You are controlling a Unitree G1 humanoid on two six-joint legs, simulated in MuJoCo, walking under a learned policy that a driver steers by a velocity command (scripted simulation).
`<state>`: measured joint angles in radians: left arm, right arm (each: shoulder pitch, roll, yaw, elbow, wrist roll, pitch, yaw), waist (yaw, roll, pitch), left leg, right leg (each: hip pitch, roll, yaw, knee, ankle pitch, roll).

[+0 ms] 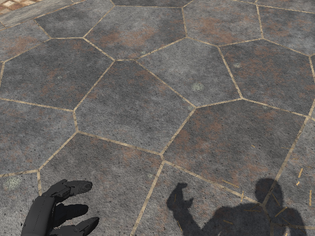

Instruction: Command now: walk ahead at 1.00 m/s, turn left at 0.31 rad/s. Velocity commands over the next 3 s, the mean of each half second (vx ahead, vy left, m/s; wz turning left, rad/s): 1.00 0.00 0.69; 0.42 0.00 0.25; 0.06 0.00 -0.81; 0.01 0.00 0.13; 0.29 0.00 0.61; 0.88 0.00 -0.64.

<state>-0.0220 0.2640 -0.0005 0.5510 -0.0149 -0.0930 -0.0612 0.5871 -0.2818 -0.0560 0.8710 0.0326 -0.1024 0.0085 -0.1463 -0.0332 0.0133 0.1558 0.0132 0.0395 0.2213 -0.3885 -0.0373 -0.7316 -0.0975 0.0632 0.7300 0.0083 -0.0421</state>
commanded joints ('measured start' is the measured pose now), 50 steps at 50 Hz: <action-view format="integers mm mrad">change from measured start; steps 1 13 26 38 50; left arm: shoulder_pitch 10 247 214 206 270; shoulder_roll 129 47 309 75 154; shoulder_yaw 52 75 134 49 92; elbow -55 168 158 106 100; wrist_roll -10 20 -10 23 7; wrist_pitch -30 -35 25 16 -1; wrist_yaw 1 36 68 77 -24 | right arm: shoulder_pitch -123 -255 -54 -320 -433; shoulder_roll -209 2 -250 -118 -130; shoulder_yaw -29 7 -92 -19 -25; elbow -92 -196 -202 -243 -227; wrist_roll -3 20 16 -38 -48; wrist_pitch -6 82 96 20 105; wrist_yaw -6 0 50 -20 -80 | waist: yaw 158 115 -112 176 150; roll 117 -77 -64 34 112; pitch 75 51 -115 -79 -65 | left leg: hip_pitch -222 -900 -218 -462 -148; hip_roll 232 197 -77 57 162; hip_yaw -152 -162 142 -162 -21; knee -15 1118 581 99 398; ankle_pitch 635 146 280 1022 1097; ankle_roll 186 84 239 249 155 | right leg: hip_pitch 319 542 697 248 193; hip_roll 82 -210 -156 13 120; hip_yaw -55 36 -321 -46 -142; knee -133 -557 83 293 -125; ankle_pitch -38 -187 1004 -145 -118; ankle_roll -6 -94 -21 91 -3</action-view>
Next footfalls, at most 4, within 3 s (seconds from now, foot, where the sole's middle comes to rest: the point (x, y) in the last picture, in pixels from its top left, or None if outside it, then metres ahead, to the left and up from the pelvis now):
0.06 right None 0.28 -0.16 -0.76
0.54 left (102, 213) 0.62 0.19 -0.76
1.02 right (97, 157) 0.91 0.21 -0.76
1.46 left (55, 169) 0.87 0.40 -0.76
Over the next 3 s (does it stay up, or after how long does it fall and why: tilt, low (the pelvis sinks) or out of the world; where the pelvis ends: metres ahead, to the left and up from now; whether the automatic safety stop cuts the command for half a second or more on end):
stays up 1.21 0.55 0.01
